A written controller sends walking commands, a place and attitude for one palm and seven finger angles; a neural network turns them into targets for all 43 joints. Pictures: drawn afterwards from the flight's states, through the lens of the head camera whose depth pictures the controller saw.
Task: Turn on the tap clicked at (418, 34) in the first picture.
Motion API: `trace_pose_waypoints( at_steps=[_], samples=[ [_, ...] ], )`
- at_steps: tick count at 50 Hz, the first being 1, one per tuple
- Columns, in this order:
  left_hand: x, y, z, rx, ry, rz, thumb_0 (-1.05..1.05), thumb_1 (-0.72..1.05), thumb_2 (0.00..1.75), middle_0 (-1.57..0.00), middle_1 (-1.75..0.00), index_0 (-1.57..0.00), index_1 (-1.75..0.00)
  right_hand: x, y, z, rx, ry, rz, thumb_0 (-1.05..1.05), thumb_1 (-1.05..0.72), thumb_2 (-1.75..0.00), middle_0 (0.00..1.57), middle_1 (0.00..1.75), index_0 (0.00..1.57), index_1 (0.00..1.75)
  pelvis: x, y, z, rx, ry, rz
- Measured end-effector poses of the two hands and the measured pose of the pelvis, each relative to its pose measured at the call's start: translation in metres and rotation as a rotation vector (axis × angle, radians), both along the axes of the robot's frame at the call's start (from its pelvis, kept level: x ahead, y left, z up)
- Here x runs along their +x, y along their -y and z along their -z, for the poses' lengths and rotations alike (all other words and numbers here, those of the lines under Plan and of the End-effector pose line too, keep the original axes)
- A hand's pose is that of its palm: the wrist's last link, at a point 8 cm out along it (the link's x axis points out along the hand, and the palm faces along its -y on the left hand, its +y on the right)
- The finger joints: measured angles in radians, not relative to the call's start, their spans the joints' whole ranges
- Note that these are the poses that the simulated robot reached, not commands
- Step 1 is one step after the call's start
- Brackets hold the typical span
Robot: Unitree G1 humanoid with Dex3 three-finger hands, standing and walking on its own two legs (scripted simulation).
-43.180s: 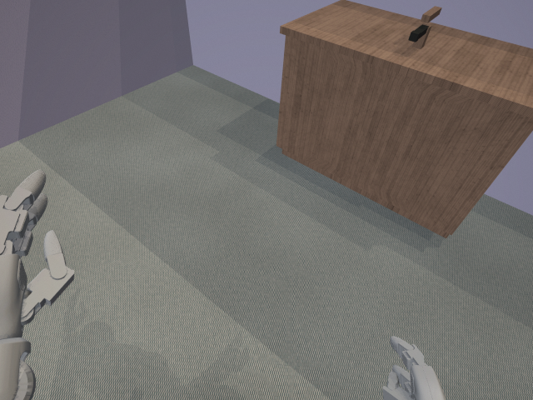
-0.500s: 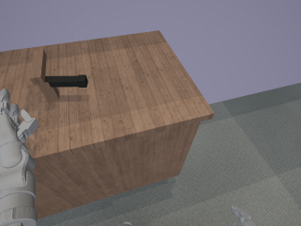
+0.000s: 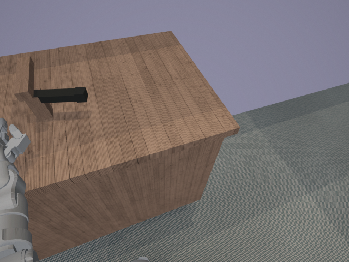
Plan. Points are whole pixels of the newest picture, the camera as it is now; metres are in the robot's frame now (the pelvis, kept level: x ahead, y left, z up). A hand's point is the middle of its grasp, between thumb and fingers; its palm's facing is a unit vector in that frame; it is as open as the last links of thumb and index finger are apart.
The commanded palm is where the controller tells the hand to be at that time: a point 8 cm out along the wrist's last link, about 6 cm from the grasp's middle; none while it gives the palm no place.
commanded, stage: reach beside the lever's end, fingers flat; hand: left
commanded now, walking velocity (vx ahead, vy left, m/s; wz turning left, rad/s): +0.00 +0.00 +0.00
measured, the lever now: (81, 94) +0.50 +0.26 +0.08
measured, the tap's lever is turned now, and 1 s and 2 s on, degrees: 75 75 75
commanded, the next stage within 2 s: push the lever round in 0.12 s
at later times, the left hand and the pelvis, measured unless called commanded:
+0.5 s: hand (33, 133) +0.38 +0.33 +0.08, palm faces +0.58 -0.81 -0.08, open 7.8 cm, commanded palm +0.33 +0.36 +0.08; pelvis +0.00 +0.00 +0.00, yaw +0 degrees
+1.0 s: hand (48, 133) +0.38 +0.30 +0.08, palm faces +0.56 -0.82 -0.08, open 7.8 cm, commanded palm +0.34 +0.33 +0.08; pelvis +0.01 +0.00 +0.00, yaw +0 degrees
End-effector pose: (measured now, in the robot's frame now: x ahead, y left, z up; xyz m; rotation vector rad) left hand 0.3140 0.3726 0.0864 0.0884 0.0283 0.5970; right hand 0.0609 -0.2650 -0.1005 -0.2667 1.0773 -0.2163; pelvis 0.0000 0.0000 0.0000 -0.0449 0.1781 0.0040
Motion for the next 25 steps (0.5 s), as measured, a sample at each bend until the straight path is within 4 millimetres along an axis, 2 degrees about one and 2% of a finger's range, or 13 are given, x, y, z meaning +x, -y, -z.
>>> trace_pose_waypoints(
  at_steps=[7, 16, 25],
  samples=[
    [-0.003, 0.000, 0.006, -0.001, 0.016, -0.032, 0.02, 0.89, 0.90, -0.15, -0.15, -0.15, -0.15, 0.011, -0.005, -0.002, -0.005, 0.027, -0.024, 0.01, -0.90, -0.90, 0.20, 0.30, 0.20, 0.30, -0.003, -0.002, 0.001, -0.002, -0.003, -0.003],
    [0.012, 0.005, -0.002, 0.000, 0.014, 0.012, 0.02, 0.89, 0.90, -0.15, -0.15, -0.15, -0.15, 0.029, -0.014, -0.003, 0.007, 0.071, -0.043, 0.01, -0.90, -0.90, 0.21, 0.30, 0.20, 0.30, -0.002, -0.004, 0.002, -0.003, -0.006, -0.008],
    [0.014, 0.009, 0.006, -0.012, 0.004, -0.018, 0.02, 0.89, 0.90, -0.15, -0.15, -0.15, -0.15, 0.031, -0.014, -0.004, 0.012, 0.062, -0.043, 0.01, -0.90, -0.90, 0.21, 0.30, 0.20, 0.30, 0.003, -0.005, 0.001, -0.003, -0.012, -0.002]
  ],
)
